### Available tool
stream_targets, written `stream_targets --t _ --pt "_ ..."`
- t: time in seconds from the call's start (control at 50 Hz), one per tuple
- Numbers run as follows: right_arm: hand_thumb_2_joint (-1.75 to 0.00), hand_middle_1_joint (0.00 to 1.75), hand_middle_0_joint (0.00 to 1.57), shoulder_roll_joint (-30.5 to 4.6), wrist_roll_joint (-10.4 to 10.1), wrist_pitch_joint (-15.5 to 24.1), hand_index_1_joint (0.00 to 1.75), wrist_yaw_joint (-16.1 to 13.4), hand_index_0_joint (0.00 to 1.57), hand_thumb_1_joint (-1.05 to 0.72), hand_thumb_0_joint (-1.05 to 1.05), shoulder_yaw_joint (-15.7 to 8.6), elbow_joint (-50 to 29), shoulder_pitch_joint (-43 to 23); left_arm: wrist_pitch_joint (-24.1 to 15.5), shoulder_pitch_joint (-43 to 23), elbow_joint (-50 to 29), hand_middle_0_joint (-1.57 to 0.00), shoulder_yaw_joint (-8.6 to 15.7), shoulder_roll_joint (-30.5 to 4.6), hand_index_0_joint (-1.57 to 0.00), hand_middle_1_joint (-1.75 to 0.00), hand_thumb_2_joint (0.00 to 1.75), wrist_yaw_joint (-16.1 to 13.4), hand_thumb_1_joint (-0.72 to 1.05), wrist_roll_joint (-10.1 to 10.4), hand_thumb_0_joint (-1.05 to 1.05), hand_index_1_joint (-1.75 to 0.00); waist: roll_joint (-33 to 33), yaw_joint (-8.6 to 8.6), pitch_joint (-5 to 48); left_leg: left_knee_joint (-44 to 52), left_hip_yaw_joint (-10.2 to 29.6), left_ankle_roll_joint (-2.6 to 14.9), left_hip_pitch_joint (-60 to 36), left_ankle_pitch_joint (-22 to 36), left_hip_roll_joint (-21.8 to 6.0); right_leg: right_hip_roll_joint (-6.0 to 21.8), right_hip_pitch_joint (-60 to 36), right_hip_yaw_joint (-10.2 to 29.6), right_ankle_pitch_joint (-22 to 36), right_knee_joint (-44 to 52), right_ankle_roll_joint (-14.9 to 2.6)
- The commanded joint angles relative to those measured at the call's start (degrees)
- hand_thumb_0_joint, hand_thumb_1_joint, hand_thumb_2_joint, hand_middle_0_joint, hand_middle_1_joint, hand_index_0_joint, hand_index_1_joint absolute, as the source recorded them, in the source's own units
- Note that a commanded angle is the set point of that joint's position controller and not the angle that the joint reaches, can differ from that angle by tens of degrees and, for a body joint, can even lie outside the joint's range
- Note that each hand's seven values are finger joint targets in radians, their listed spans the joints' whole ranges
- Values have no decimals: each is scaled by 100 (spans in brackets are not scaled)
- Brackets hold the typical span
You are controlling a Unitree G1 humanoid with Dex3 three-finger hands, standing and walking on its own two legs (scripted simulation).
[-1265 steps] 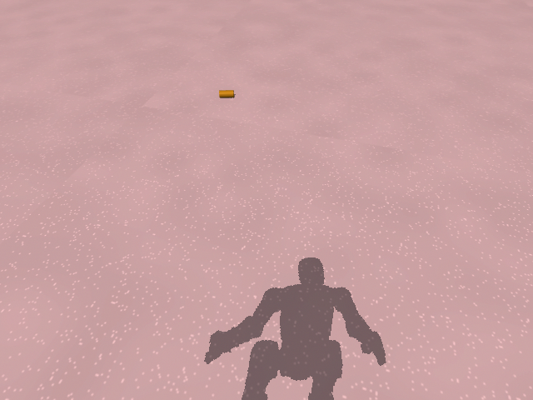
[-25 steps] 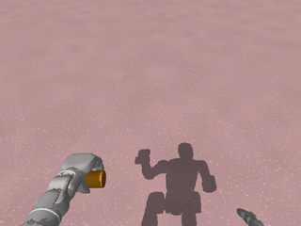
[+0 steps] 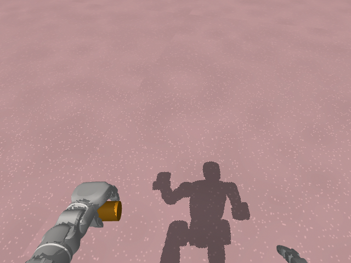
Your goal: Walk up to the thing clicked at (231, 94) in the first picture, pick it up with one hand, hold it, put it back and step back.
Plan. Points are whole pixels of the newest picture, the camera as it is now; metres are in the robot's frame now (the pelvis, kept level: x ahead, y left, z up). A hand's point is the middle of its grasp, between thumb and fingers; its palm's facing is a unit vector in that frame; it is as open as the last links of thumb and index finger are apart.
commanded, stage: crouch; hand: left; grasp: from above
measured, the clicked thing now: (100, 211) +0.30 +0.23 -0.11
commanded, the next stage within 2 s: lower in 1.66 s
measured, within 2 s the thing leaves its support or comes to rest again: neither
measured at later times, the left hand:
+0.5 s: hand (118, 221) +0.33 +0.23 -0.31, palm faces -0.43 +0.05 -0.90, open 8.1 cm
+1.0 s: hand (130, 226) +0.37 +0.22 -0.50, palm faces -0.46 +0.01 -0.89, open 8.1 cm
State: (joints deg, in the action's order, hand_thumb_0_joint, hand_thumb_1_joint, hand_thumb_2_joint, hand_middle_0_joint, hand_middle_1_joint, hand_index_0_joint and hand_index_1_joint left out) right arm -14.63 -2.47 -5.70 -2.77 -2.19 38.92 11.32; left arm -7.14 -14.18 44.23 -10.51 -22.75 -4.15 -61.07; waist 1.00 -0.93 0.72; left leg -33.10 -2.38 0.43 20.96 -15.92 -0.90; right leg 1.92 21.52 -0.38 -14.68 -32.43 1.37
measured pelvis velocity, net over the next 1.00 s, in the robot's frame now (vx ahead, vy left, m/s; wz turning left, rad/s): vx -0.07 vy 0.00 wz -0.03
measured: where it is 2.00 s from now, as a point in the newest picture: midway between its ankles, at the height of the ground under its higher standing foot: outside the picture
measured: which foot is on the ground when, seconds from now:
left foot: down 0.00-1.00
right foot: down 0.00-1.00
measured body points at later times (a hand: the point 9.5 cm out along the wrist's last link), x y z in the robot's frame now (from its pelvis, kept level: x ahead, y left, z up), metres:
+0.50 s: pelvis -0.05 +0.00 -0.17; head +0.10 +0.02 +0.25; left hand +0.35 +0.22 -0.26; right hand -0.01 -0.29 -0.29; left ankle +0.01 +0.11 -0.73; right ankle +0.02 -0.14 -0.73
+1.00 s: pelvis -0.07 +0.00 -0.32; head +0.16 +0.04 +0.06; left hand +0.39 +0.22 -0.45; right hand -0.01 -0.28 -0.44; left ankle +0.01 +0.11 -0.73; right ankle +0.02 -0.14 -0.73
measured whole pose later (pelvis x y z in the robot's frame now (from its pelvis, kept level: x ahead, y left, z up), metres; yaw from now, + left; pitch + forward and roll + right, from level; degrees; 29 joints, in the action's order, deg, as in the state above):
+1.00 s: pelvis -0.07 +0.00 -0.32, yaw -2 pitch +38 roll -5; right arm -14.3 7.0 4.6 4.7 -1.9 42.6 10.2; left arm -11.6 -47.0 75.7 2.7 -31.4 -24.6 -74.9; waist 1.2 -11.5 9.0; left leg -117.8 3.3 0.6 116.6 -39.2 -1.1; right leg 2.5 114.3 -2.6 -37.7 -114.3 1.2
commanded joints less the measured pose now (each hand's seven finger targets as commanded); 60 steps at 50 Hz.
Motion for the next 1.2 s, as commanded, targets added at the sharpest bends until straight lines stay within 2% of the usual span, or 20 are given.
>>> stream_targets --t 0.0,0.18,0.32,0.34,0.4,0.5,0.62,0.66,0.74,0.78,0.82,0.84,0.86,0.88,0.9,0.92,1.06,1.08,1.14,1.18 --pt "-90 30 20 -863 134 126 30 49 20 -89 0 -339 -404 40 -99 -2396 -520 -125 521 -1097 -123 -35 65 -782 85 -227 0 -38 53 -232 1554 -331 161 -54 -279 1039 173 -226 540 -30 807 -157 -215" --pt "-90 30 20 -996 371 233 30 226 20 -89 0 -529 -233 599 -213 -3198 716 -125 592 -999 -123 -33 60 -1774 84 -850 0 -35 261 -405 2579 -2486 246 -32 1764 404 162 -243 2840 -73 163 -2256 -279" --pt "-90 30 20 -1082 507 481 30 100 20 -89 0 -579 -106 795 -71 -4055 1010 -127 918 -1456 -126 -36 64 -2234 89 -922 0 -38 610 -518 3694 -3734 363 22 3199 -374 139 -225 4261 -108 -448 -3633 -336" --pt "-90 30 20 -1080 543 508 30 87 20 -89 0 -567 -72 824 -26 -4095 1078 -128 865 -1333 -125 -35 64 -2245 88 -918 0 -37 618 -555 3861 -3892 368 32 3359 -387 136 -226 4371 -117 -465 -3797 -332" --pt "-90 30 20 -1136 566 585 30 52 20 -89 0 -595 -29 836 94 -4050 1277 -126 1137 -1746 -124 -32 62 -2272 87 -889 0 -35 648 -455 4185 -4214 422 21 3682 -546 125 -214 4745 -148 -665 -4196 -350" --pt "-90 30 20 -1113 643 733 30 110 20 -90 0 -536 82 861 49 -4468 1589 -131 1102 -1750 -129 -33 63 -2106 93 -883 0 -35 780 -725 4143 -4835 545 -3 4573 -1149 111 -167 5764 -227 -1164 -4886 -342" --pt "-90 30 20 -1163 699 889 30 268 20 -89 0 -472 164 923 -214 -4781 1791 -130 1207 -1915 -128 -32 64 -2061 92 -926 0 -34 809 -849 4377 -5555 621 14 5362 -1553 153 -140 6581 -310 -1485 -5597 -346" --pt "-90 30 20 -1199 744 943 30 330 20 -89 0 -467 225 1003 -290 -4867 1936 -132 1185 -1853 -130 -32 63 -2077 95 -976 0 -34 889 -954 4562 -5825 670 -8 5322 -1295 142 -124 6849 -345 -1329 -5847 -346" --pt "-90 30 20 -1214 820 1008 30 455 20 -90 0 -461 337 1174 -439 -5443 1664 -130 1408 -2245 -128 -31 62 -2219 91 -1124 0 -33 1177 -985 4765 -6230 676 -39 5511 -1161 137 -105 7192 -384 -1228 -6273 -351" --pt "-90 30 20 -1186 856 1034 30 520 20 -90 0 -413 296 1151 -413 -5287 1977 -130 1359 -2109 -128 -31 60 -2277 91 -1180 0 -33 1262 -990 4945 -6510 565 -16 5585 -944 169 -126 7272 -379 -1058 -6431 -354" --pt "-90 30 20 -1211 905 1050 30 585 20 -90 0 -414 324 1246 -450 -5547 1694 -130 1604 -2466 -129 -33 62 -2360 92 -1223 0 -34 1306 -982 5159 -6731 536 -2 5656 -754 168 -116 7223 -377 -884 -6595 -343" --pt "-90 30 20 -1185 910 1063 30 610 20 -91 0 -401 268 1156 -382 -5119 2160 -130 1485 -2227 -128 -32 62 -2371 91 -1225 0 -34 1291 -975 5052 -6806 513 -8 5723 -707 169 -110 7310 -373 -847 -6661 -342" --pt "-90 30 20 -1178 932 1062 30 643 20 -91 0 -420 300 1186 -445 -5694 1600 -131 1558 -2420 -130 -33 63 -2392 93 -1203 0 -35 1425 -1026 5183 -6944 450 19 5792 -729 163 -135 7288 -367 -819 -6692 -341" --pt "-90 30 20 -1222 940 1061 30 659 20 -91 0 -397 298 1199 -389 -5319 2187 -132 1492 -2273 -130 -32 64 -2379 92 -1264 0 -34 1350 -1051 5021 -6961 503 -5 5880 -707 161 -107 7402 -381 -812 -6800 -341" --pt "-90 30 20 -1209 949 1048 30 682 20 -91 0 -385 286 1171 -394 -5474 1993 -132 1520 -2352 -129 -32 65 -2376 92 -1262 0 -34 1456 -1020 5116 -7033 499 -5 5840 -631 152 -130 7488 -399 -812 -6882 -356" --pt "-90 30 20 -1263 961 1056 30 696 20 -91 0 -437 326 1251 -428 -5659 1840 -132 1672 -2573 -130 -32 66 -2394 93 -1276 0 -35 1570 -1040 5138 -7091 517 -28 5868 -658 140 -101 7572 -403 -820 -6985 -357" --pt "-90 30 20 -1272 1006 1052 30 805 20 -91 0 -363 263 1198 -371 -5430 2473 -129 1631 -2454 -127 -31 64 -2350 90 -1274 0 -34 1340 -1141 4878 -7527 426 31 6569 -887 168 -153 7702 -450 -870 -7290 -332" --pt "-90 30 20 -1270 1010 1052 30 822 20 -91 0 -371 325 1245 -435 -5867 2022 -129 1759 -2771 -127 -34 63 -2339 91 -1256 0 -35 1452 -1150 4898 -7612 410 41 6602 -903 155 -145 7722 -442 -860 -7339 -328" --pt "-90 30 20 -1279 999 1054 30 842 20 -91 0 -355 280 1167 -408 -5501 2696 -129 1523 -2425 -127 -33 62 -2250 91 -1277 0 -34 1331 -1188 4671 -7760 370 72 6889 -1074 167 -181 7876 -458 -962 -7403 -320" --pt "-90 30 20 -1287 1008 1045 30 860 20 -91 0 -352 346 1236 -476 -5818 2299 -129 1675 -2739 -128 -33 61 -2248 92 -1237 0 -35 1319 -1161 4867 -7858 355 89 6994 -1053 174 -203 7716 -455 -909 -7500 -307"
